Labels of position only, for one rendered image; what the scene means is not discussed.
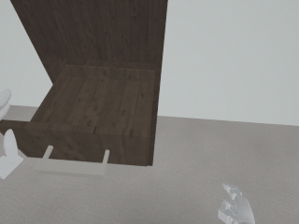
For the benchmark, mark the cabinet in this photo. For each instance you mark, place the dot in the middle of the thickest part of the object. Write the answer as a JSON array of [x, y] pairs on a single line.
[[125, 34]]

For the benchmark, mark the right robot hand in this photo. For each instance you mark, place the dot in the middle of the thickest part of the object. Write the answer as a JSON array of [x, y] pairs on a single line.
[[238, 211]]

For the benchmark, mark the left robot hand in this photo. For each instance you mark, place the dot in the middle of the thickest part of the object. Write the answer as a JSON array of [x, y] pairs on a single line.
[[12, 160]]

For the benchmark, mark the drawer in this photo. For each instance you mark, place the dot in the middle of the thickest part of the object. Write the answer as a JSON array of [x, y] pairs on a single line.
[[88, 110]]

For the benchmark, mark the handle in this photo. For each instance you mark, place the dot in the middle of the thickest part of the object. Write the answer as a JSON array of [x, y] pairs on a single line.
[[70, 168]]

